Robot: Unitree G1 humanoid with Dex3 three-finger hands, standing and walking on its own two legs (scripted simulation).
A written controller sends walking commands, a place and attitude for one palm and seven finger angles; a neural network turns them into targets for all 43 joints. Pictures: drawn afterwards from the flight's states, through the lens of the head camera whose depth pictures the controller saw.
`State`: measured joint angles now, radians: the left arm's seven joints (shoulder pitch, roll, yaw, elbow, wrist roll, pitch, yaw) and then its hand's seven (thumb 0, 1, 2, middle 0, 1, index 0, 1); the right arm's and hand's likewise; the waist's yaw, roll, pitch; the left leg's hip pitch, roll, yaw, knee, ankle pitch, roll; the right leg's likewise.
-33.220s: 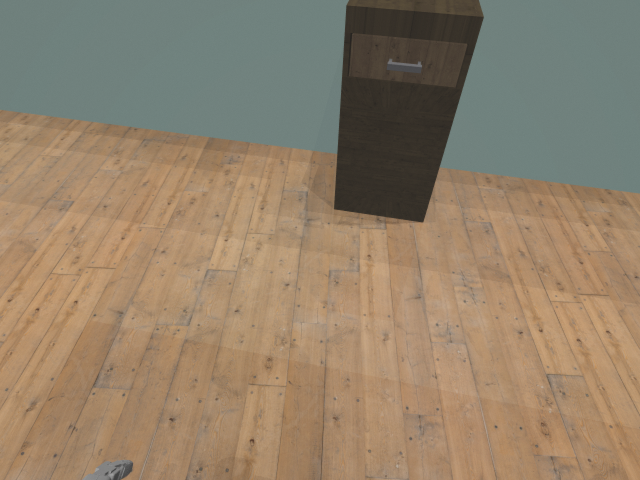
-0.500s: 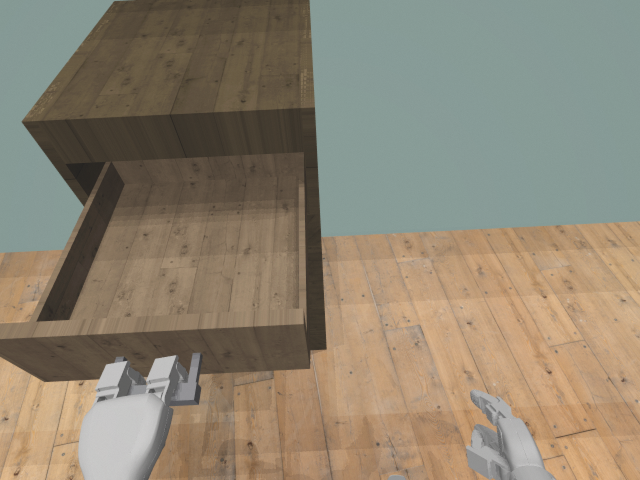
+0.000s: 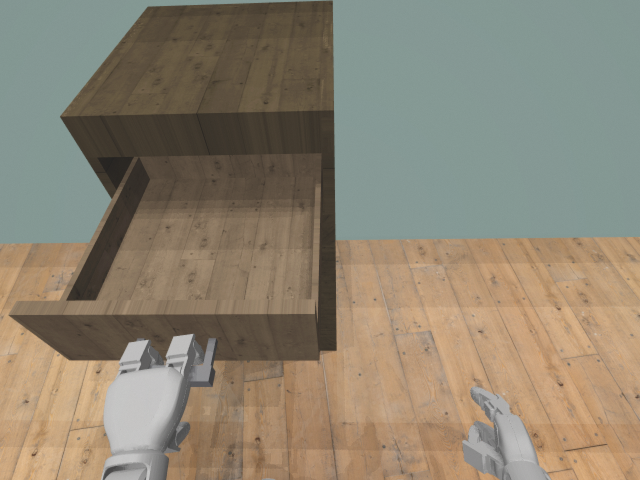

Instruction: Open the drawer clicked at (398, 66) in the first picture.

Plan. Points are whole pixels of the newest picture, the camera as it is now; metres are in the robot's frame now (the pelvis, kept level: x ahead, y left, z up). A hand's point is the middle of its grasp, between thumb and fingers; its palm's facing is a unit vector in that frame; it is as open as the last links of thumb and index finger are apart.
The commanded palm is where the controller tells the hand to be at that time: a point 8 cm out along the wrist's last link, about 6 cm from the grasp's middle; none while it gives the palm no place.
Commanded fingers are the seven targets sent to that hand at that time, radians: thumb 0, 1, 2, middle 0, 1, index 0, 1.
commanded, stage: open the thumb to release the handle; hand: left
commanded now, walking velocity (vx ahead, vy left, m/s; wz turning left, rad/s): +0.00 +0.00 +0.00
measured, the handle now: (172, 361) +0.25 +0.23 -0.01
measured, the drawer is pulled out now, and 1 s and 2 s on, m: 0.30 0.29 0.29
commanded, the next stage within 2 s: lift the hand off the handle in 0.10 s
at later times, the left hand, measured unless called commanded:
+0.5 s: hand (171, 403) +0.21 +0.22 -0.03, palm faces +0.03 -0.06 -1.00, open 13.7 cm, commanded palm +0.19 +0.23 +0.02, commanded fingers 0.00 -0.50 0.30 -0.30 -1.20 -0.30 -1.20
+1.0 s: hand (154, 380) +0.22 +0.23 +0.02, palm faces +0.03 -0.11 -0.99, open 13.3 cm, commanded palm +0.20 +0.23 +0.09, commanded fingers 0.00 -0.50 0.30 -0.30 -1.20 -0.30 -1.20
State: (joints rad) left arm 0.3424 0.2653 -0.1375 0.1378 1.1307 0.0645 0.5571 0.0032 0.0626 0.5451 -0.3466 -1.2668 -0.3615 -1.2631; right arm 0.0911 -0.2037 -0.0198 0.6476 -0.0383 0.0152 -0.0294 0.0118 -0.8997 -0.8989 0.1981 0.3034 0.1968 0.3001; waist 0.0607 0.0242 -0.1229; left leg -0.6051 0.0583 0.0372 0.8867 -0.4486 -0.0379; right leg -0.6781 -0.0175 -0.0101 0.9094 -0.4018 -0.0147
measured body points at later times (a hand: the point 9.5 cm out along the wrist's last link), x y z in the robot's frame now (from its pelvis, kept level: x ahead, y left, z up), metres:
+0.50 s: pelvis -0.02 +0.00 +0.00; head +0.02 -0.02 +0.45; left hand +0.20 +0.22 +0.02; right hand +0.18 -0.22 -0.11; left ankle -0.01 +0.15 -0.69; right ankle +0.03 -0.11 -0.69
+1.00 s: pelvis +0.00 +0.01 +0.02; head +0.01 -0.02 +0.47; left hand +0.21 +0.23 +0.08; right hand +0.21 -0.21 -0.07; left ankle -0.01 +0.15 -0.69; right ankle +0.03 -0.11 -0.69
